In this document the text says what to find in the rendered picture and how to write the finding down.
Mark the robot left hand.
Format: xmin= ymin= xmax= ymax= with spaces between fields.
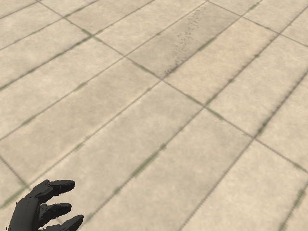
xmin=6 ymin=180 xmax=84 ymax=231

